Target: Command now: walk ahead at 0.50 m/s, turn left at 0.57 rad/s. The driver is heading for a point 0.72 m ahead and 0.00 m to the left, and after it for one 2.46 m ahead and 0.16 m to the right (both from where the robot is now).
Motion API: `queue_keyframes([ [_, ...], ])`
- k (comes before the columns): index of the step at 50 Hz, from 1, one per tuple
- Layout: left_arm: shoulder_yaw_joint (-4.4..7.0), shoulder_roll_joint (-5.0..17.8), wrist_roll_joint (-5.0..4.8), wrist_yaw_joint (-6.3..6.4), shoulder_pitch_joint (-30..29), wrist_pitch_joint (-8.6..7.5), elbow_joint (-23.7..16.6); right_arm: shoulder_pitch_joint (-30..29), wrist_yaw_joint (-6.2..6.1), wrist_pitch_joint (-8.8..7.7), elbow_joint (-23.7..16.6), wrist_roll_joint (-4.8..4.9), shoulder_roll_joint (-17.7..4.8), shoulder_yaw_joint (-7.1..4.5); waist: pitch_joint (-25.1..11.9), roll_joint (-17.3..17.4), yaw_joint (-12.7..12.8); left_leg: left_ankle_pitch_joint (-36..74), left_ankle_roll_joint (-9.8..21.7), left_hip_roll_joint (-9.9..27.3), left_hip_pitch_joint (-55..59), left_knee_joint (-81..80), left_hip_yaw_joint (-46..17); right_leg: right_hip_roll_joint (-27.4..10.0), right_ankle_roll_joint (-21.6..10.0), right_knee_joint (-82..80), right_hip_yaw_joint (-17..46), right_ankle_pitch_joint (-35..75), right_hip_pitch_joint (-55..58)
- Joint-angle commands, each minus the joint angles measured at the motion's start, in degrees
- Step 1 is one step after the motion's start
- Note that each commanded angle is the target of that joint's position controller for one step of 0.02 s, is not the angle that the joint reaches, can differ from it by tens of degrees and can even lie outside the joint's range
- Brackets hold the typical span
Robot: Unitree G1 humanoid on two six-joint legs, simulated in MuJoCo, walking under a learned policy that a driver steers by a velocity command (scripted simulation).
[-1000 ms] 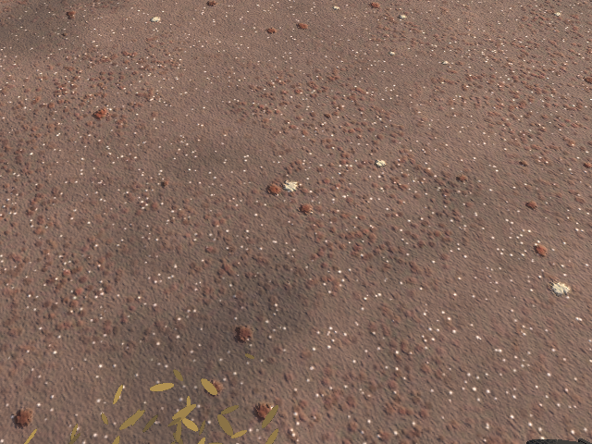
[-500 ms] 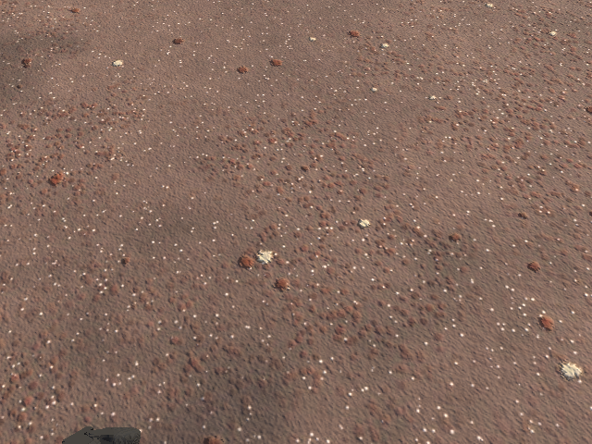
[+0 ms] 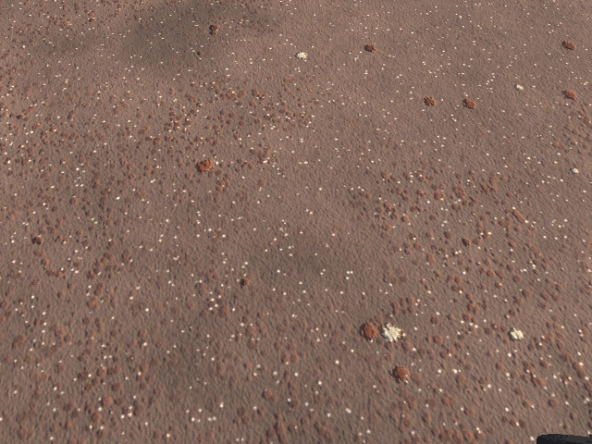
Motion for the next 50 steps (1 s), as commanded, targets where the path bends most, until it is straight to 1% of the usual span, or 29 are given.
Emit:
queue_keyframes([
  [1, 0.85, 7.22, -0.66, -0.31, -5.87, -4.16, -8.61, 10.94, -0.34, -1.72, -1.19, -0.36, -9.01, -2.77, -10.56, -0.61, -5.08, -0.14, 12.27, 17.31, 33.46, -20.64, -32.31, -1.60, -1.73, 9.95, 8.15, 4.99, -32.92],
  [2, 1.22, 7.66, 0.88, 0.06, -5.26, -3.89, -7.94, 7.73, -0.62, -1.86, -1.76, -0.52, -7.06, -2.22, -8.63, -0.40, -3.05, 5.93, 11.18, 15.20, 27.29, -21.07, -27.43, -3.27, -1.20, 4.96, 8.28, 7.45, -29.16],
  [3, 1.40, 7.71, 1.31, -0.04, -4.13, -3.24, -7.68, 6.15, -0.92, -1.91, -2.62, -1.19, -6.60, -1.92, -7.72, 1.35, -1.51, 10.07, 10.97, 13.88, 22.80, -22.19, -25.35, -3.96, -0.64, 3.22, 8.47, 9.22, -25.57],
  [6, 1.02, 5.67, 2.11, 0.04, -4.12, -1.72, -7.76, 6.39, -1.83, -2.24, -2.03, -0.95, -7.72, -2.23, -6.54, 1.16, -0.54, 17.43, 11.46, 11.98, 16.17, -24.02, -20.65, -3.16, 2.21, -3.61, 6.73, 12.76, -23.05],
  [11, -0.44, 2.70, 1.70, -0.46, -15.10, -1.83, -10.51, 10.07, -3.21, -1.54, -0.07, -0.27, -9.28, -2.73, -4.04, 3.48, -4.56, 10.13, 7.20, 7.45, 11.69, -23.14, -16.03, 0.85, 3.78, -25.48, 5.80, 30.44, -18.90],
  [14, -0.16, 3.96, 0.75, -1.20, -18.68, -2.45, -11.75, 12.90, -3.34, -1.16, 1.35, 0.14, -9.62, -2.93, -3.78, 4.34, -5.90, 5.41, 6.17, 8.99, 13.29, -21.03, -19.66, 2.39, 3.12, -31.22, 6.95, 32.79, -16.15],
  [17, 0.79, 6.24, 0.56, -1.74, -17.02, -3.10, -11.57, 13.17, -3.63, -0.82, 1.93, 0.08, -8.70, -2.81, -4.27, 6.14, -4.43, 3.93, 4.96, 11.43, 18.32, -16.17, -24.37, 2.16, 1.04, -34.09, 8.36, 27.77, -14.40],
  [19, 1.60, 7.06, 0.86, -1.66, -10.85, -3.59, -9.78, 12.73, -3.55, -0.54, 2.19, -0.28, -7.20, -2.41, -5.84, 7.26, -1.36, 8.35, 3.37, 10.55, 19.07, -11.15, -24.34, 2.54, -1.50, -36.51, 6.20, 25.23, -6.78],
  [20, 2.38, 8.73, 1.63, -1.37, -5.20, -3.91, -8.77, 13.31, -3.29, -0.63, 2.08, -0.66, -4.61, -1.42, -10.55, 5.66, 1.24, 10.37, 1.51, 7.34, 17.42, -2.09, -21.57, -0.23, -3.94, -36.62, 8.03, 24.42, 2.94],
  [21, 3.16, 12.43, 2.46, -1.14, 2.13, -3.94, -8.19, 17.64, -3.26, -0.83, 1.42, -1.59, -1.15, -0.12, -19.29, -4.06, 1.93, -3.17, -1.31, 2.16, 7.49, 15.17, -16.65, -10.81, -8.99, -35.17, 21.02, 22.70, 19.42],
  [22, 4.15, 14.97, 1.90, -1.92, 6.98, -3.07, -4.88, 23.82, -3.27, -1.41, 1.10, 0.74, -0.50, 0.31, -22.38, -21.88, 0.01, -22.98, -4.51, -3.08, -10.70, 31.22, -11.81, -19.40, -17.04, -44.70, 47.86, 3.81, 30.26],
  [23, 2.80, 9.41, 0.48, -2.17, 5.36, -3.01, -5.80, 20.01, -3.47, -1.47, 2.21, 1.27, -6.43, -0.80, -15.90, -12.37, 1.94, -20.19, -4.75, 0.16, -16.72, 36.92, -14.74, -18.43, -15.54, -47.83, 48.87, -8.43, 26.42],
  [24, 1.96, 6.82, 0.57, -1.94, 2.11, -2.66, -6.23, 13.21, -3.48, -1.39, 1.09, 0.81, -8.39, -1.35, -9.50, -7.27, 2.67, -15.06, -4.57, 2.07, -17.97, 37.33, -13.16, -16.39, -13.35, -48.01, 39.95, -5.13, 19.92],
  [25, 1.38, 5.82, 1.23, -1.86, -0.45, -2.37, -6.63, 9.64, -3.53, -1.36, 0.33, -0.12, -7.76, -1.17, -6.33, -3.81, 1.87, -11.58, -4.61, 3.88, -16.31, 35.51, -11.37, -13.87, -12.58, -48.56, 33.18, 2.37, 13.70],
  [26, 1.02, 4.89, 1.55, -1.70, -1.98, -2.22, -6.30, 8.01, -3.31, -1.61, -0.28, -0.75, -6.75, -1.16, -4.22, -3.77, 0.73, -8.81, -4.62, 5.66, -15.17, 32.04, -10.93, -11.98, -12.75, -49.58, 28.92, 8.04, 9.47],
  [27, 0.65, 4.17, 1.90, -1.48, -2.56, -2.30, -6.10, 8.42, -2.98, -1.75, -0.26, -0.72, -5.68, -1.05, -4.18, -5.33, -0.52, -6.98, -4.60, 7.19, -12.31, 29.45, -10.21, -10.27, -12.31, -50.63, 25.49, 12.35, 6.92],
  [29, 0.52, 3.90, 1.35, -1.30, -1.82, -2.54, -5.22, 9.25, -2.64, -1.75, 0.25, -0.60, -3.73, -0.62, -4.85, -6.52, -1.13, -5.91, -5.12, 7.88, -10.46, 25.60, -8.20, -8.89, -13.01, -52.26, 21.25, 18.18, 5.57],
  [31, 0.96, 5.75, 0.78, -1.06, -0.56, -2.63, -4.21, 6.31, -2.57, -1.80, -0.86, -1.01, -2.49, -0.01, -3.85, -5.65, -0.57, -3.48, -6.01, 8.61, -11.98, 19.61, -6.97, -9.38, -14.22, -54.03, 18.58, 22.51, 5.26],
  [34, 1.31, 7.52, 0.46, -0.74, 0.83, -2.07, -3.06, 1.22, -2.17, -2.36, -1.93, -1.10, -1.21, 0.76, -3.22, -4.68, 1.02, 5.02, -6.66, 8.61, -11.04, 8.70, -5.63, -8.46, -13.57, -55.19, 13.96, 26.14, 5.61],
  [37, 1.28, 8.29, -0.01, -0.63, 3.34, -1.49, -1.55, -3.85, -1.52, -2.85, -2.80, -0.66, -0.89, 1.05, -2.35, -4.58, 2.85, 11.83, -6.99, 7.09, -7.24, 0.08, -3.89, -7.48, -12.41, -54.80, 10.21, 28.36, 5.44],
  [41, 1.28, 8.76, -0.48, -0.53, 6.99, -0.35, 0.72, -9.09, -0.55, -3.31, -4.76, -0.16, -1.72, 0.84, -0.77, -4.79, 3.69, 10.82, -5.56, 5.78, -5.63, -5.40, -3.80, -10.08, -11.46, -52.50, 11.25, 30.08, 9.42],
  [43, 1.57, 9.74, -0.61, -0.23, 6.94, 0.39, 1.26, -7.71, -0.27, -3.76, -4.78, -0.24, -3.15, 0.23, -1.36, -5.25, 1.58, 7.44, -4.27, 4.77, -1.72, -8.09, -3.78, -11.03, -10.48, -49.32, 12.60, 34.44, 11.20],
  [44, 1.71, 10.43, -0.72, -0.07, 5.80, 0.64, 1.12, -3.68, -0.42, -3.96, -3.72, -0.43, -4.46, -0.49, -3.49, -5.25, -1.30, 7.29, -3.24, 3.62, 4.98, -10.29, -2.81, -10.07, -9.53, -44.96, 11.75, 41.03, 10.48],
  [45, 1.34, 9.62, -0.51, -0.01, 5.48, 0.69, 0.89, 3.89, -0.94, -3.96, -1.41, -0.79, -6.91, -1.83, -8.50, -4.24, -5.07, 8.06, -1.79, 3.29, 16.91, -11.23, -2.33, -7.20, -8.03, -36.32, 9.78, 45.68, 7.44],
  [46, 0.04, 6.43, 0.67, -0.07, 4.37, 0.38, -0.79, 14.17, -1.70, -3.80, 0.26, -1.81, -10.75, -3.09, -17.00, -0.26, -9.63, 8.65, 1.61, 12.29, 33.87, -8.65, -10.83, -3.95, -5.76, -20.61, 7.70, 34.83, -3.00],
  [47, -1.91, -0.26, 0.69, 0.01, 11.11, -0.51, -2.02, 17.49, -1.92, -3.05, 1.07, -2.39, -15.07, -3.90, -24.63, 14.86, -6.89, -0.64, 8.95, 26.68, 50.72, -12.82, -34.34, 4.85, -1.92, -0.77, 3.82, 0.28, -23.59],
  [48, -0.69, 5.04, -0.67, -0.05, 9.59, -1.11, -1.16, 18.20, -1.84, -2.89, 1.23, -1.93, -10.01, -2.70, -24.30, 12.20, -8.72, -9.22, 9.60, 26.73, 47.82, -17.35, -41.37, 3.37, -1.82, 7.52, 10.33, -5.52, -29.32],
  [49, 0.43, 8.02, -1.71, -0.17, 5.35, -1.26, -2.46, 14.90, -1.86, -3.00, 1.55, -1.47, -7.46, -1.76, -15.72, 9.25, -8.17, -8.62, 7.41, 24.76, 41.49, -18.63, -32.81, 0.90, -2.07, 9.42, 10.33, -0.95, -32.68],
  [50, 0.47, 7.53, -1.41, -0.06, 2.67, -1.15, -2.95, 11.41, -1.78, -3.18, 1.62, -1.45, -5.88, -1.22, -11.42, 6.87, -6.63, -4.75, 6.02, 22.11, 34.71, -20.22, -25.92, -1.34, -1.92, 7.93, 9.09, 3.76, -31.48],
])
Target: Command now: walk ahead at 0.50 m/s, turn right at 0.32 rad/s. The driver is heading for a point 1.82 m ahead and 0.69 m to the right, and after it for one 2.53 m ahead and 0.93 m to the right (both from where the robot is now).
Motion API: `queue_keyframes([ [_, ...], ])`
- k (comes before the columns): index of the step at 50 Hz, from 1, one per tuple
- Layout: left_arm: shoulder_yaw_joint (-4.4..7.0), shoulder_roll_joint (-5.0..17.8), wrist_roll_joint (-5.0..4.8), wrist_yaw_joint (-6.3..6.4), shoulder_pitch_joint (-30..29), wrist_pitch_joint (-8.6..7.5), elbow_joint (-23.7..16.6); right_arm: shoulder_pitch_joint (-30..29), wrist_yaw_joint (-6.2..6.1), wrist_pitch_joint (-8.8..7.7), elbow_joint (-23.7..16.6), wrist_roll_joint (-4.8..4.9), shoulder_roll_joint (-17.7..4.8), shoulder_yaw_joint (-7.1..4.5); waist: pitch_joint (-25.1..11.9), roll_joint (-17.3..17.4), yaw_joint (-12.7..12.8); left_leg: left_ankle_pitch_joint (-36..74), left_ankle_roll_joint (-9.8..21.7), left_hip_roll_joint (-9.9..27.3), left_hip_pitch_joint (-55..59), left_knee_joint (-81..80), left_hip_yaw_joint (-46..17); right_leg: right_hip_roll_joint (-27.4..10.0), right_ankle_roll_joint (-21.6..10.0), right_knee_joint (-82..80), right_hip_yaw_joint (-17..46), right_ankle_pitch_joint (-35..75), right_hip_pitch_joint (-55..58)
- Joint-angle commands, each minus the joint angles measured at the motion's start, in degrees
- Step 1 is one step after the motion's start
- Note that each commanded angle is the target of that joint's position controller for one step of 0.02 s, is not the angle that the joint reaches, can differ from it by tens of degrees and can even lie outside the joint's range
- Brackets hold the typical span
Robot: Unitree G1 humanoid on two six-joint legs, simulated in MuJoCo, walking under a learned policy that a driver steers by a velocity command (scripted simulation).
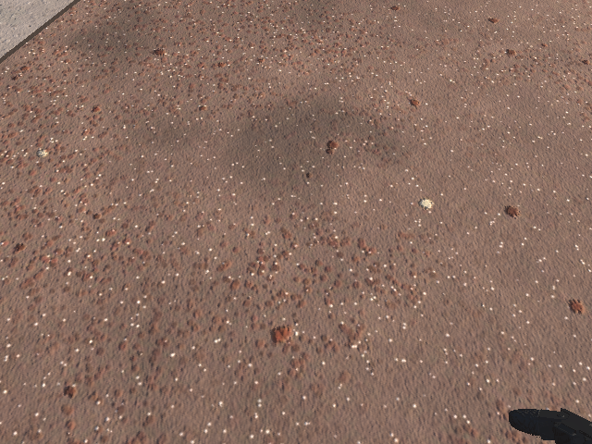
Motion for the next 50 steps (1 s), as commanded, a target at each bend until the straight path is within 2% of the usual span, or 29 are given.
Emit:
queue_keyframes([
  [1, 1.90, 6.99, 0.04, 0.27, -4.97, -1.36, -6.37, 10.99, -0.26, -0.22, 1.30, -0.12, -6.88, -2.54, -5.43, 7.61, -6.87, -2.87, 9.60, 17.07, 25.78, -16.71, -21.02, -5.47, -0.04, 10.10, 2.10, 5.94, -26.62],
  [3, 1.96, 4.77, 0.05, 0.23, -3.19, 0.18, -5.79, 7.91, -0.05, -1.19, 1.99, -0.56, -5.36, -2.37, -3.26, 8.29, -3.96, 2.89, 8.94, 14.91, 18.67, -20.54, -14.05, -7.03, 0.47, 7.83, 2.38, 9.99, -21.25],
  [4, 1.80, 3.47, 0.03, 0.19, -3.00, 0.84, -5.82, 7.45, -0.06, -1.67, 2.61, -0.47, -5.44, -2.55, -2.61, 7.49, -3.31, 5.66, 9.32, 14.95, 16.89, -21.78, -11.73, -7.25, 0.84, 7.22, 2.26, 10.85, -20.60],
  [6, 1.85, 2.71, 0.28, 0.24, -4.81, 1.70, -6.88, 7.10, -0.33, -2.24, 3.85, -0.57, -6.47, -3.04, -0.85, 5.87, -2.71, 9.55, 9.58, 15.09, 15.60, -23.45, -7.47, -7.50, 1.48, 4.70, 2.82, 14.31, -22.45],
  [9, 1.66, 2.10, 0.52, -0.37, -8.67, 1.68, -8.44, 7.93, -0.96, -2.10, 5.47, -0.70, -7.80, -3.50, 0.52, 4.62, -3.45, 12.17, 8.98, 14.18, 16.90, -24.34, -1.48, -7.23, 1.72, -4.30, 2.60, 23.00, -24.22],
  [12, 1.06, 1.18, 0.67, -1.57, -14.53, 1.26, -10.36, 9.35, -1.50, -1.58, 6.69, -0.33, -9.53, -3.91, 2.12, 3.49, -5.62, 12.94, 7.96, 13.81, 17.96, -24.87, 3.43, -6.46, 0.97, -13.67, -0.75, 29.47, -22.53],
  [15, 0.77, 1.08, 0.67, -2.50, -20.02, 1.27, -13.04, 12.39, -1.72, -0.60, 8.46, 0.42, -10.88, -4.40, 3.87, 2.76, -7.58, 13.97, 7.31, 15.38, 23.14, -23.74, 5.76, -5.95, -0.49, -19.23, -2.89, 28.66, -23.94],
  [17, 0.90, 1.61, 0.65, -3.10, -22.15, 1.35, -14.72, 13.57, -1.74, 0.30, 9.39, 1.05, -11.64, -4.72, 4.22, 3.16, -7.77, 17.76, 6.51, 16.45, 27.40, -21.30, 6.94, -5.20, -1.87, -21.37, -4.40, 24.95, -24.67],
  [20, 2.24, 4.05, 0.73, -3.51, -18.95, 1.77, -15.67, 12.71, -2.18, 1.65, 9.40, 1.65, -13.93, -5.32, -0.09, 5.89, -4.33, 43.14, 4.59, 16.50, 30.49, -10.35, 9.43, -0.27, -5.09, -21.93, -9.21, 16.26, -16.15],
  [21, 3.47, 5.99, 0.57, -3.32, -12.78, 1.94, -14.42, 12.02, -2.37, 2.20, 9.18, 1.81, -14.40, -5.40, -3.69, 6.09, -0.62, 49.48, 3.63, 15.50, 29.16, -1.28, 10.54, 2.34, -6.68, -22.96, -10.58, 15.10, -7.99],
  [22, 5.46, 9.30, 0.43, -2.53, -3.10, 2.20, -11.87, 11.58, -2.62, 2.34, 8.84, 1.84, -13.60, -4.94, -8.66, 4.64, 4.43, 45.82, 1.52, 13.16, 22.34, 11.72, 11.82, 4.34, -8.97, -26.53, -9.61, 18.29, 6.87],
  [23, 7.33, 15.31, 0.25, -1.16, 3.20, 2.86, -10.46, 13.83, -2.63, 1.74, 7.03, 0.01, -9.19, -3.46, -13.62, -5.40, 4.76, 17.50, -1.74, 8.60, 3.10, 31.61, 12.12, -6.58, -14.27, -28.12, 9.25, 16.91, 25.50],
  [24, 7.05, 17.88, 0.16, -1.34, -0.33, 2.04, -12.68, 15.39, -1.93, -0.25, 4.44, -0.43, -4.45, -1.55, -20.77, -13.51, -0.24, -24.15, -4.19, -3.28, -15.55, 48.06, 0.80, -18.33, -24.54, -38.15, 41.84, 7.02, 37.35],
  [25, 5.40, 12.42, 0.51, -1.81, -0.07, 1.22, -13.16, 9.12, -1.00, -2.15, 3.56, 1.56, -9.79, -2.67, -19.91, -5.77, 3.65, -22.10, -2.81, -0.05, -21.66, 49.96, -7.99, -18.36, -21.99, -42.26, 40.52, 5.36, 36.60],
  [26, 4.71, 10.05, 0.84, -1.82, -1.51, 0.51, -12.81, 5.86, -0.64, -3.15, 2.35, 2.85, -10.12, -2.63, -12.55, -4.03, 2.84, -17.40, -1.36, 2.24, -23.29, 46.93, -7.22, -16.39, -19.67, -42.27, 31.99, 8.55, 29.77],
  [27, 4.28, 8.69, 0.78, -1.80, -5.09, 0.16, -12.99, 5.78, -1.06, -3.53, 2.83, 1.83, -9.30, -2.50, -7.64, 0.80, -0.20, -13.25, -1.16, 4.73, -20.60, 41.05, -7.08, -13.55, -17.50, -42.30, 25.40, 14.54, 20.98],
  [28, 3.63, 6.49, 1.06, -1.54, -8.26, 0.01, -13.72, 6.24, -1.43, -3.21, 3.54, 0.41, -10.04, -3.00, -5.66, 0.30, -2.19, -10.72, -1.54, 6.37, -16.73, 36.23, -7.17, -11.55, -16.32, -42.93, 20.72, 20.41, 14.79],
  [29, 3.33, 5.99, 1.70, -1.25, -9.91, -0.02, -14.72, 7.33, -1.33, -2.52, 3.82, -0.01, -10.08, -3.20, -4.85, -1.00, -3.75, -8.90, -2.04, 6.98, -13.33, 34.49, -7.42, -10.39, -16.23, -44.18, 19.01, 23.86, 10.47],
  [32, 3.78, 7.49, 1.42, -0.37, -9.32, -0.39, -14.58, 7.08, -1.39, -0.93, 3.44, -0.73, -8.04, -2.83, -3.77, -0.55, -4.61, -4.98, -4.79, 6.13, -10.95, 27.49, -5.84, -8.64, -16.88, -46.04, 14.61, 31.20, 4.10],
  [37, 4.26, 8.89, 0.76, 1.00, -5.46, 0.28, -13.04, -3.78, -0.82, -1.07, 0.63, -0.31, -5.23, -1.43, -1.20, -2.73, -0.62, 12.68, -6.46, 2.18, -7.01, 5.86, -4.99, -4.24, -12.70, -45.34, 10.17, 24.23, -0.16],
  [39, 4.43, 9.27, 0.52, 1.11, -3.33, 0.55, -12.13, -6.69, -0.30, -1.47, -0.30, 0.39, -5.77, -1.46, -0.94, -3.20, 0.59, 15.32, -6.27, 0.87, -4.66, 1.88, -5.32, -5.08, -12.00, -44.50, 12.20, 21.12, 0.16],
  [42, 4.36, 8.48, 0.28, 1.34, -1.92, 0.99, -11.41, -7.14, 0.35, -2.14, -0.79, 0.76, -8.02, -2.20, -1.17, -4.12, 0.10, 11.95, -4.78, 0.58, -3.56, -2.32, -7.49, -7.15, -11.01, -39.76, 17.27, 18.48, 5.11],
  [44, 4.50, 8.46, 0.52, 1.47, -2.66, 1.32, -11.53, -4.23, 0.44, -2.66, -0.23, 0.87, -9.32, -2.86, -1.62, -5.90, -1.83, 6.64, -3.01, 0.43, -0.05, -3.28, -7.23, -7.96, -10.02, -36.10, 20.09, 19.94, 6.84],
  [45, 4.17, 7.40, 0.61, 1.42, -3.35, 1.48, -11.77, 0.07, 0.20, -2.92, 1.01, 0.73, -9.97, -3.44, -3.08, -6.08, -4.22, 6.28, -1.67, 0.16, 5.79, -5.39, -6.13, -6.42, -8.86, -32.66, 19.82, 21.52, 6.24],
  [46, 3.15, 4.67, 0.95, 1.19, -3.28, 1.38, -12.26, 6.31, -0.19, -3.23, 1.99, -0.09, -11.86, -4.28, -8.34, -4.22, -7.24, 5.13, 0.85, 3.89, 16.83, -5.30, -8.70, -3.19, -6.95, -23.05, 17.07, 21.66, 3.45],
  [47, 1.80, 0.71, 2.16, 1.15, 0.88, 1.16, -12.73, 14.12, -0.43, -3.12, 2.75, -0.69, -15.28, -4.98, -17.15, 5.59, -7.99, 2.07, 5.24, 14.82, 33.17, -3.82, -20.79, 2.24, -4.12, -5.97, 10.71, 6.91, -6.18],
  [48, 1.35, 0.44, -0.32, 1.20, 6.53, 0.59, -13.98, 18.47, 0.19, -2.22, 5.74, -0.45, -17.81, -5.77, -20.37, 24.29, -5.69, -17.09, 13.18, 23.91, 43.59, -12.85, -48.66, 6.21, -1.44, 10.09, 5.88, -8.38, -24.69],
  [49, 2.42, 6.23, -0.89, 1.43, 4.36, 0.55, -12.10, 16.09, 0.49, -2.17, 4.68, 0.60, -12.07, -4.44, -13.79, 14.18, -7.21, -28.14, 11.63, 22.12, 38.84, -16.15, -48.33, 2.48, -0.86, 15.62, 8.46, -4.70, -29.41],
  [50, 2.90, 8.05, -0.35, 1.36, -1.90, 0.74, -12.96, 13.16, 0.33, -1.80, 4.32, 0.49, -9.31, -3.56, -7.35, 9.01, -7.99, -23.60, 9.43, 19.72, 32.18, -16.11, -38.71, 0.77, -0.77, 16.16, 6.51, 0.21, -30.00],
])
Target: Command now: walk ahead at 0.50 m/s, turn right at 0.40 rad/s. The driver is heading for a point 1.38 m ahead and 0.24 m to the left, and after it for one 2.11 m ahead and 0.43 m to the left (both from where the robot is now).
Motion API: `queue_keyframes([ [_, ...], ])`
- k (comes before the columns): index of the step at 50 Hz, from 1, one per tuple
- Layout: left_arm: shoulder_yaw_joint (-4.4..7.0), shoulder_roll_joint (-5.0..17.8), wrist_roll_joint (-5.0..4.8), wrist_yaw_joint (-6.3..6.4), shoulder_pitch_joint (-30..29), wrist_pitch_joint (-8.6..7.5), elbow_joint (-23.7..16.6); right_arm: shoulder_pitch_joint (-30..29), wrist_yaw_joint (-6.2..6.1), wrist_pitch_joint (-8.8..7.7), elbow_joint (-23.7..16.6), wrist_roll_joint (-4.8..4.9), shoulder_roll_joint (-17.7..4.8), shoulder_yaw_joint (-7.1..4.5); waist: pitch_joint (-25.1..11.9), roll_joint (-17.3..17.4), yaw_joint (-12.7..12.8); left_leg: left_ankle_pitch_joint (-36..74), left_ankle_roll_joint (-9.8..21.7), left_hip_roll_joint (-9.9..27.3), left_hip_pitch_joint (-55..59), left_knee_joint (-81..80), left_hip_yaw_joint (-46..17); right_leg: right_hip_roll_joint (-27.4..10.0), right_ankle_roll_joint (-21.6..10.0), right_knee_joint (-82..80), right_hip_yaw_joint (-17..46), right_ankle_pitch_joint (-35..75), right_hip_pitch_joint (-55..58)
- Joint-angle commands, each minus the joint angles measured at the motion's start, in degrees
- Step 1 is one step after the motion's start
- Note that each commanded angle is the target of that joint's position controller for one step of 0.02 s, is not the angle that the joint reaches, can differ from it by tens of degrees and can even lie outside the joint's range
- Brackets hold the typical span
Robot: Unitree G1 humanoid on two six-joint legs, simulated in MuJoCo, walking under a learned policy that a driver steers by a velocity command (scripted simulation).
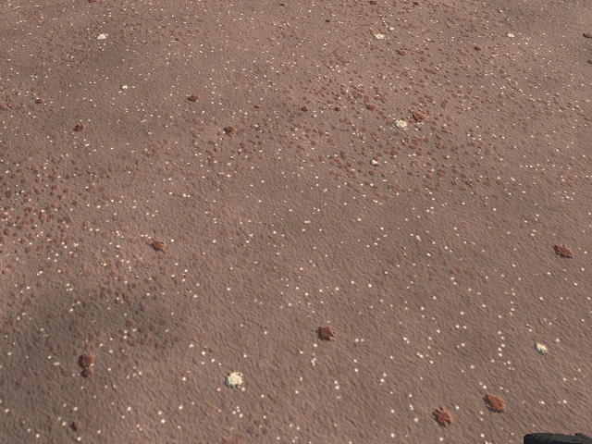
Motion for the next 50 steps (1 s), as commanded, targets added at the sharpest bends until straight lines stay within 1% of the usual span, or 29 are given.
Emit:
queue_keyframes([
  [1, 1.17, 7.34, 0.43, 0.13, -3.62, -1.10, -5.67, 9.76, -0.09, 0.54, -0.33, -0.30, -7.10, -2.13, -2.73, 5.41, -6.29, -15.23, 9.90, 19.75, 26.39, -17.10, -29.03, -5.72, 0.83, 14.63, -1.55, 5.55, -28.28],
  [2, 1.22, 6.45, 1.06, -0.04, -5.33, -1.29, -6.32, 8.22, -0.20, 0.62, 0.17, -0.57, -5.96, -1.75, -0.69, 5.49, -5.22, -9.10, 10.16, 17.87, 22.21, -17.90, -24.50, -7.24, 0.73, 11.14, -1.42, 8.04, -27.02],
  [3, 1.09, 5.32, 0.89, -0.41, -5.08, -1.36, -6.39, 7.68, -0.35, 0.52, 0.50, -0.84, -5.35, -1.42, -0.27, 7.02, -4.03, -4.82, 9.74, 16.12, 19.44, -18.94, -20.72, -8.41, 0.61, 8.59, -1.93, 9.43, -24.22],
  [4, 0.87, 4.27, 0.70, -0.66, -4.54, -1.35, -6.15, 7.80, -0.40, 0.37, 0.98, -0.60, -4.88, -1.31, -0.58, 8.01, -3.54, -2.06, 9.97, 15.11, 18.56, -19.88, -18.27, -8.76, 0.70, 6.35, -2.89, 9.88, -22.87],
  [8, -0.42, 1.53, 1.50, -1.13, -9.27, -1.64, -7.85, 9.67, -0.73, 0.29, 2.92, 0.55, -8.13, -2.07, 0.32, 6.33, -4.14, 6.38, 12.25, 15.63, 17.97, -23.10, -12.51, -10.27, 2.00, -5.82, -6.07, 15.49, -23.79],
  [11, -1.14, 0.59, 1.28, -1.83, -14.35, -2.33, -8.76, 10.96, -0.95, 0.98, 4.00, 0.95, -9.67, -2.27, 0.94, 6.03, -5.83, 9.21, 11.04, 14.06, 17.35, -23.71, -7.28, -9.63, 2.36, -16.68, -8.11, 24.19, -20.47],
  [14, -1.17, 1.08, 0.78, -2.43, -19.02, -2.67, -9.85, 14.28, -0.93, 1.65, 5.75, 1.45, -10.50, -2.27, 1.61, 6.14, -7.51, 10.19, 10.11, 14.37, 18.29, -22.93, -5.36, -8.09, 2.36, -22.97, -9.65, 28.37, -17.07],
  [17, -0.86, 2.24, 0.55, -3.01, -21.51, -2.87, -11.08, 15.92, -1.03, 2.54, 7.28, 1.85, -11.28, -2.42, 2.53, 6.73, -7.06, 12.23, 8.98, 16.77, 22.33, -20.85, -5.86, -7.35, 0.52, -26.74, -9.69, 25.45, -16.13],
  [18, -0.59, 2.89, 0.61, -3.12, -20.79, -2.94, -11.01, 15.84, -1.15, 2.88, 7.60, 1.92, -11.75, -2.54, 2.13, 6.95, -6.08, 15.09, 8.43, 17.23, 23.43, -19.27, -5.70, -6.84, -0.31, -27.93, -10.11, 23.98, -14.17],
  [19, 0.01, 3.89, 0.86, -3.03, -17.88, -3.08, -10.32, 15.36, -1.27, 3.21, 7.75, 2.09, -12.06, -2.54, 0.67, 6.79, -3.77, 21.71, 7.54, 16.56, 22.87, -15.29, -5.13, -5.68, -1.32, -30.15, -10.98, 23.69, -8.29],
  [20, 1.29, 5.96, 1.21, -2.66, -11.05, -3.09, -8.20, 15.33, -1.35, 3.40, 7.83, 2.11, -11.33, -2.16, -3.43, 5.70, -0.12, 28.61, 6.24, 14.09, 20.85, -7.13, -3.28, -4.38, -2.73, -31.93, -11.91, 24.02, 2.22],
  [21, 2.62, 9.14, 1.78, -2.02, -1.44, -2.98, -6.17, 14.72, -1.37, 3.23, 6.85, 1.25, -9.06, -1.10, -10.42, 3.53, 4.35, 22.65, 4.14, 11.23, 12.47, 6.10, -1.38, -9.71, -5.22, -30.13, -6.85, 24.47, 17.73],
  [22, 3.95, 15.23, 2.70, -1.46, 4.72, -2.41, -5.44, 19.39, -1.19, 2.30, 4.88, 0.33, -2.88, 0.96, -19.28, -10.09, 3.98, -3.23, -0.27, 2.83, -9.53, 28.74, 2.56, -25.62, -12.92, -32.18, 16.56, 17.46, 38.64],
  [23, 2.94, 11.34, 2.34, -1.52, 6.03, -2.24, -5.03, 18.95, -1.16, 1.44, 5.73, 1.27, -5.29, 0.44, -21.89, -11.45, 4.84, -23.56, -0.11, 1.61, -16.09, 38.07, -5.27, -28.62, -14.86, -39.08, 28.96, 9.92, 37.03],
  [24, 1.80, 8.48, 1.93, -1.62, 2.52, -2.43, -4.80, 14.89, -0.96, 1.22, 4.62, 2.75, -9.62, -1.01, -12.68, -7.64, 4.23, -20.20, 0.51, 4.49, -20.27, 41.30, -6.51, -26.69, -12.39, -40.52, 21.31, 7.55, 29.85],
  [25, 1.13, 6.54, 1.73, -1.71, -1.33, -2.61, -4.90, 12.13, -0.99, 1.36, 3.97, 2.83, -9.41, -1.08, -7.64, -6.00, 2.46, -15.25, 0.70, 6.97, -19.78, 39.68, -5.01, -24.19, -10.76, -42.20, 13.97, 9.20, 22.58],
  [26, 0.57, 4.60, 1.81, -1.96, -4.76, -2.94, -4.72, 10.96, -1.15, 1.78, 3.95, 2.12, -8.71, -1.22, -3.85, -4.58, 0.74, -11.33, 0.34, 8.48, -18.22, 36.93, -4.59, -21.85, -9.88, -44.63, 8.83, 12.17, 16.33],
  [28, 0.36, 2.98, 2.34, -2.22, -8.60, -4.11, -4.15, 13.27, -1.39, 3.44, 4.99, 1.80, -6.62, -1.35, -1.29, -5.75, -2.52, -6.11, -0.47, 10.24, -12.03, 34.28, -5.13, -19.21, -8.67, -48.63, 1.24, 18.68, 8.19],
  [29, 0.52, 2.91, 2.46, -2.22, -9.13, -4.68, -3.58, 13.72, -1.43, 4.10, 5.24, 1.83, -5.28, -1.21, -0.83, -4.82, -3.21, -4.54, -0.91, 10.19, -11.25, 33.99, -5.10, -18.97, -8.90, -49.80, -1.47, 22.26, 6.57],
  [31, 0.95, 3.66, 2.84, -1.92, -9.03, -5.34, -2.27, 12.19, -1.56, 4.84, 4.51, 1.76, -4.53, -1.30, 0.46, -2.97, -3.68, -0.37, -1.59, 10.08, -13.24, 31.62, -6.08, -18.86, -9.02, -51.01, -6.13, 27.81, 6.03],
  [34, 1.31, 4.65, 2.95, -1.22, -7.85, -5.35, -0.51, 8.38, -1.06, 4.66, 3.09, 1.44, -3.84, -1.20, 1.64, -1.56, -2.93, 8.38, -1.83, 9.44, -15.35, 22.48, -6.25, -18.03, -8.38, -51.56, -12.04, 31.92, 8.05],
  [38, 1.85, 6.76, 2.30, -0.43, -5.24, -4.67, 1.38, 0.23, 0.48, 4.31, 0.20, 1.13, -2.29, -0.28, 4.23, 0.04, 0.18, 15.05, -0.75, 8.62, -14.01, 10.56, -1.51, -18.37, -7.26, -52.44, -17.55, 32.86, 10.54],
  [42, 2.45, 8.12, 1.23, -0.20, -1.75, -2.86, 3.65, -5.41, 1.87, 4.32, -3.49, 1.26, -2.49, -0.06, 5.64, 0.27, 1.72, 9.73, 1.58, 7.64, -17.05, 4.99, 1.35, -20.82, -6.42, -48.55, -19.93, 39.13, 19.81],
  [45, 3.01, 10.30, 0.79, 0.39, -2.67, -1.39, 3.62, -2.99, 2.48, 4.64, -4.80, 1.36, -4.70, -1.21, 1.53, -2.61, -1.34, 1.06, 4.64, 2.93, -9.30, 4.53, 6.25, -21.02, -4.58, -38.50, -22.24, 64.82, 23.24],
  [46, 3.14, 10.94, 0.73, 0.65, -3.21, -0.84, 3.41, 1.85, 2.36, 4.82, -4.04, 1.50, -6.43, -2.23, -1.59, -3.43, -4.28, -1.43, 6.04, 0.57, -2.81, 4.65, 7.58, -20.49, -3.85, -30.93, -22.89, 72.26, 22.71],
  [47, 3.00, 11.02, 0.47, 0.89, -4.23, -0.52, 3.10, 10.30, 1.77, 4.90, -2.11, 1.63, -9.23, -3.92, -6.01, -2.66, -9.15, 1.08, 8.15, -1.66, 9.75, 0.99, 7.45, -18.65, -2.17, -19.45, -24.11, 71.28, 17.99],
  [48, 2.23, 9.39, 1.39, 1.10, -3.52, -1.00, 2.20, 19.16, 0.49, 5.57, -0.15, 1.65, -14.00, -5.91, -11.25, 2.72, -12.79, 1.74, 11.36, 3.63, 27.45, -1.05, -3.07, -16.13, 0.45, -2.44, -24.02, 53.99, 4.26],
  [49, -0.57, 0.40, 3.23, -0.13, 2.29, -2.75, -0.72, 17.22, 0.08, 5.23, -0.61, 2.09, -19.36, -6.54, -15.75, 16.88, -5.16, -6.79, 22.66, 18.37, 46.30, -5.53, -35.69, -3.63, 4.19, 17.46, -18.37, -2.68, -22.53],
  [50, -0.11, 4.70, 1.10, -1.01, -4.13, -5.20, -1.34, 19.05, 0.22, 4.47, -2.10, 1.51, -14.69, -5.12, -21.67, 9.62, -9.65, -12.11, 23.82, 21.32, 49.02, -13.48, -46.69, -2.87, 3.08, 22.71, -5.39, -5.69, -28.80],
])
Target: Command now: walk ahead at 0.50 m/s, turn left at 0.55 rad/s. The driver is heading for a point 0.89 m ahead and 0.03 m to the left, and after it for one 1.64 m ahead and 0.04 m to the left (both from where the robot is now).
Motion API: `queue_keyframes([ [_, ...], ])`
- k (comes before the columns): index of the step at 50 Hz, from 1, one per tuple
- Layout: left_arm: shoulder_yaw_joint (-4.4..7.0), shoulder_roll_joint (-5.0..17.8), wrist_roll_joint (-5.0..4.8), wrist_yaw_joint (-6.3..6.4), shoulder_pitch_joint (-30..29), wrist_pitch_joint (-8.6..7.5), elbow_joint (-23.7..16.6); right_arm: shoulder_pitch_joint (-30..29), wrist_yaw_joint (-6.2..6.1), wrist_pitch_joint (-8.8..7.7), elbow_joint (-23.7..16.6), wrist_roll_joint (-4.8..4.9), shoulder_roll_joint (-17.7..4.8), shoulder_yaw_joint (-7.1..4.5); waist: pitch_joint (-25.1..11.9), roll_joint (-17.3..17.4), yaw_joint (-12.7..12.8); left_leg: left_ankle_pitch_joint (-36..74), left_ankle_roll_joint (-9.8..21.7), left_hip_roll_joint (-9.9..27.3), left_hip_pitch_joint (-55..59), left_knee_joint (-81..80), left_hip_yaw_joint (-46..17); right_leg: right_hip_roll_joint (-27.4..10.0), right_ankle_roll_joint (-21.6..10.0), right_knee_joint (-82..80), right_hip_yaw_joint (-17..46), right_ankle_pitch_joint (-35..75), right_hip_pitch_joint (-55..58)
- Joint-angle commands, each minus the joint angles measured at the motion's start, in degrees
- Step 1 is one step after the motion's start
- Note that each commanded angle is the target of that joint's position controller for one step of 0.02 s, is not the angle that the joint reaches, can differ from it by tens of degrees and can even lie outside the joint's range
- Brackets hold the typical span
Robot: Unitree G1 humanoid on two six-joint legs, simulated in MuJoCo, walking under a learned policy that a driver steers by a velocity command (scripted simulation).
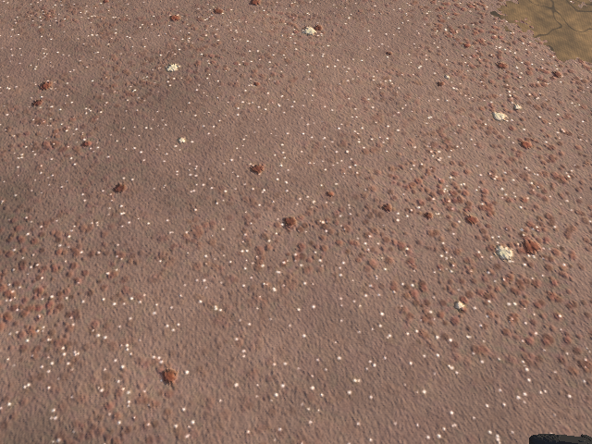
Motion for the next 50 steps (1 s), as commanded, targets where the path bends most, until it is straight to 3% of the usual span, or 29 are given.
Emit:
queue_keyframes([
  [1, 0.77, 8.20, -2.48, -1.42, -7.11, -5.25, -9.56, 17.55, -0.94, -1.16, -0.16, -0.62, -11.24, -3.56, -16.51, 4.73, -9.55, -7.15, 15.10, 19.43, 47.94, -20.41, -41.78, 2.22, -2.17, 27.53, 13.87, 1.05, -42.70],
  [2, 0.50, 7.48, -1.90, -1.13, -7.74, -5.87, -9.69, 14.02, -0.98, -1.56, -0.52, -0.38, -9.83, -3.15, -11.50, 0.38, -6.77, -1.65, 13.06, 16.89, 39.47, -20.30, -34.93, -0.29, -2.76, 22.28, 13.62, 5.97, -40.80],
  [3, 0.84, 7.72, -0.29, -0.72, -7.65, -5.84, -8.99, 10.22, -1.13, -1.59, -1.27, -0.38, -7.86, -2.58, -8.09, -0.88, -4.39, 4.71, 11.72, 14.62, 31.64, -20.91, -29.56, -1.87, -2.25, 17.24, 13.29, 8.35, -37.19],
  [5, 1.34, 7.89, 0.66, -0.77, -5.52, -4.50, -8.71, 7.30, -1.62, -1.68, -2.88, -1.35, -6.58, -2.04, -6.72, 0.84, -1.30, 11.94, 11.51, 12.41, 23.35, -23.25, -25.51, -3.07, -0.91, 12.88, 13.52, 11.09, -30.91],
  [7, 0.98, 6.19, 1.08, -0.72, -5.68, -3.37, -9.04, 7.76, -2.21, -1.86, -2.75, -1.00, -7.78, -2.36, -5.56, 0.65, -0.70, 16.62, 11.61, 11.30, 18.22, -24.33, -21.92, -2.75, 1.05, 7.59, 11.98, 13.18, -29.48],
  [9, 0.31, 4.62, 1.21, -0.64, -9.94, -2.93, -10.50, 9.20, -2.98, -1.75, -2.22, -0.78, -9.42, -2.84, -3.89, 1.11, -1.82, 16.84, 10.24, 9.20, 14.89, -24.69, -18.65, -1.62, 2.50, -0.85, 10.98, 19.96, -29.16],
  [12, -0.51, 3.07, 0.85, -1.21, -16.61, -3.29, -12.01, 11.58, -3.61, -1.12, -1.47, -0.36, -9.85, -3.03, -3.32, 3.09, -4.74, 10.49, 6.90, 6.01, 12.19, -23.45, -16.17, 1.52, 2.83, -14.70, 10.31, 32.50, -24.18],
  [15, -0.16, 4.54, -0.17, -1.89, -20.27, -3.79, -13.34, 14.70, -3.73, -0.65, -0.27, 0.05, -9.88, -3.11, -3.38, 4.07, -6.18, 5.20, 5.74, 7.60, 14.62, -21.17, -20.08, 3.06, 2.27, -20.43, 11.65, 34.96, -21.92],
  [18, 0.83, 6.98, -0.36, -2.39, -19.01, -4.51, -13.35, 15.04, -4.03, -0.26, -0.12, -0.01, -9.29, -3.09, -3.76, 5.70, -4.64, 3.48, 4.46, 9.92, 19.77, -15.84, -25.58, 2.95, 0.17, -23.27, 13.38, 29.19, -20.25],
  [20, 1.76, 8.18, 0.01, -2.26, -11.60, -5.06, -11.15, 14.24, -3.98, -0.10, -0.24, -0.49, -7.49, -2.54, -6.25, 6.60, -0.84, 8.49, 2.64, 8.56, 20.49, -9.74, -24.89, 3.06, -2.53, -25.90, 11.25, 27.61, -11.44],
  [21, 2.46, 10.12, 1.06, -1.98, -5.03, -5.39, -10.18, 14.73, -3.70, -0.29, -0.58, -0.98, -4.47, -1.35, -12.27, 4.15, 2.11, 8.01, 0.74, 5.58, 17.57, 1.29, -21.65, -1.97, -5.55, -24.95, 15.23, 26.39, -0.02],
  [22, 3.53, 14.81, 2.12, -1.77, 1.88, -5.18, -9.11, 21.92, -3.67, -0.72, -1.13, -0.62, -0.78, -0.15, -20.99, -8.23, 1.11, -6.94, -3.47, -1.76, 1.81, 20.54, -14.93, -14.16, -13.54, -25.90, 34.96, 19.57, 20.19],
  [23, 3.89, 14.34, 0.52, -2.53, 6.00, -4.42, -6.22, 24.89, -3.70, -1.13, -0.93, 0.76, -2.42, 0.04, -22.49, -20.19, 1.20, -23.86, -5.12, -2.89, -11.58, 33.01, -12.65, -20.27, -18.60, -34.08, 55.76, 1.42, 25.01],
  [24, 2.51, 9.44, -0.42, -2.56, 2.92, -4.27, -7.31, 19.78, -3.71, -1.16, -0.70, 1.04, -7.74, -1.15, -14.02, -11.71, 2.67, -19.97, -5.11, 0.11, -16.16, 37.44, -14.57, -18.18, -16.40, -36.40, 52.03, -6.81, 18.87],
  [25, 1.77, 7.43, -0.04, -2.37, -0.40, -3.78, -7.80, 13.73, -3.73, -1.07, -1.90, 0.36, -8.77, -1.39, -8.43, -7.10, 2.77, -15.53, -4.99, 2.13, -16.28, 37.42, -12.32, -15.76, -14.24, -36.37, 43.20, -2.10, 11.91],
  [26, 1.23, 6.40, 0.54, -2.34, -2.78, -3.49, -7.80, 10.37, -3.66, -1.21, -2.86, -0.57, -8.07, -1.28, -4.74, -4.63, 1.85, -12.53, -4.87, 3.67, -14.99, 34.60, -11.23, -13.29, -13.73, -37.38, 36.96, 5.11, 5.26],
  [27, 0.74, 5.18, 0.87, -2.23, -4.19, -3.47, -7.55, 9.46, -3.43, -1.33, -3.12, -1.03, -7.19, -1.38, -3.28, -4.92, 0.44, -10.05, -4.71, 5.53, -12.86, 30.95, -11.04, -11.26, -13.31, -38.47, 32.61, 10.80, 1.26],
  [29, 0.40, 4.47, 0.74, -2.13, -4.50, -3.68, -6.84, 11.01, -2.98, -1.32, -2.64, -0.71, -4.84, -0.93, -3.57, -6.89, -1.22, -8.19, -4.90, 6.95, -8.88, 26.38, -9.33, -9.04, -13.34, -40.43, 27.51, 17.77, -2.11],
  [34, 1.31, 8.32, -0.36, -1.72, -2.11, -3.53, -4.66, 4.24, -2.48, -1.82, -4.54, -1.32, -1.96, 0.57, -2.64, -4.89, 0.31, 2.32, -6.46, 7.91, -8.60, 9.69, -6.31, -8.49, -14.49, -43.58, 19.32, 27.84, -2.56],
  [37, 1.37, 9.34, -0.89, -1.59, 0.34, -2.93, -3.20, -0.97, -1.89, -2.31, -5.46, -0.89, -1.62, 0.92, -1.90, -4.81, 2.22, 9.77, -6.94, 6.38, -4.64, 0.38, -4.48, -7.27, -13.20, -43.40, 15.19, 29.91, -2.76],
  [41, 1.33, 9.79, -1.42, -1.56, 4.49, -1.84, -0.72, -6.54, -1.06, -2.73, -7.46, -0.38, -2.49, 0.74, -0.33, -4.98, 3.45, 9.40, -5.77, 5.04, -3.23, -5.43, -4.24, -9.67, -12.20, -41.13, 16.06, 31.34, 1.52],
  [43, 1.54, 10.67, -1.54, -1.29, 4.73, -1.06, -0.03, -5.60, -0.75, -3.20, -7.64, -0.42, -3.82, 0.19, -0.68, -5.49, 1.59, 6.12, -4.57, 4.07, 0.22, -8.24, -4.22, -10.67, -11.23, -38.11, 17.47, 35.05, 3.45],
  [44, 1.65, 11.34, -1.63, -1.13, 3.72, -0.77, -0.09, -1.95, -0.86, -3.42, -6.70, -0.58, -5.02, -0.48, -2.52, -5.55, -1.11, 5.92, -3.63, 2.96, 6.41, -10.45, -3.30, -9.89, -10.31, -34.17, 16.79, 40.98, 2.89],
  [45, 1.31, 10.61, -1.49, -1.05, 3.45, -0.70, -0.23, 5.19, -1.33, -3.45, -4.48, -0.96, -7.36, -1.78, -7.10, -4.63, -4.71, 6.41, -2.25, 2.34, 17.69, -11.59, -2.68, -7.18, -8.87, -26.09, 14.84, 46.52, 0.35],
  [46, 0.10, 7.72, -0.48, -1.09, 2.26, -1.00, -1.69, 15.21, -2.02, -3.34, -2.74, -1.90, -10.94, -3.05, -15.10, -1.68, -9.38, 7.18, 0.89, 9.98, 34.06, -8.99, -9.68, -4.06, -6.60, -11.50, 12.62, 38.26, -9.08],
  [47, -1.99, 1.01, -0.09, -1.14, 8.53, -1.96, -3.19, 20.03, -2.44, -2.58, -1.78, -2.53, -16.33, -4.22, -23.79, 13.26, -7.69, 0.96, 8.71, 25.36, 53.68, -11.62, -32.73, 4.35, -2.46, 9.77, 8.21, 7.35, -30.34],
  [48, -0.99, 5.25, -1.41, -1.18, 7.47, -2.65, -2.22, 21.23, -2.36, -2.27, -1.37, -2.16, -11.44, -3.08, -25.15, 12.23, -9.23, -7.80, 10.16, 26.41, 51.36, -17.20, -41.88, 3.80, -2.30, 18.62, 14.84, -3.53, -36.48],
  [49, 0.30, 8.98, -2.58, -1.26, 3.11, -2.80, -3.45, 17.66, -2.36, -2.34, -1.18, -1.73, -8.85, -2.07, -15.75, 8.74, -8.69, -8.71, 7.69, 24.32, 44.29, -18.73, -33.57, 1.13, -2.67, 21.14, 15.17, 0.48, -40.19],
  [50, 0.35, 8.52, -2.39, -1.14, 0.35, -2.62, -4.01, 13.92, -2.30, -2.49, -1.25, -1.64, -6.93, -1.43, -11.17, 6.77, -7.06, -6.44, 6.08, 21.68, 37.28, -20.36, -26.66, -1.20, -2.60, 19.72, 13.80, 5.26, -39.34],
])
